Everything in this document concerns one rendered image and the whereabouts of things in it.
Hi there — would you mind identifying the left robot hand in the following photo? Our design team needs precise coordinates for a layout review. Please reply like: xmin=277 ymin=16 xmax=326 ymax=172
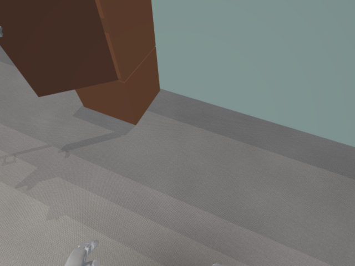
xmin=65 ymin=239 xmax=103 ymax=266

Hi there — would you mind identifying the cupboard door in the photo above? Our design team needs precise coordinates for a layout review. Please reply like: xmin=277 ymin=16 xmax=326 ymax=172
xmin=0 ymin=0 xmax=118 ymax=97

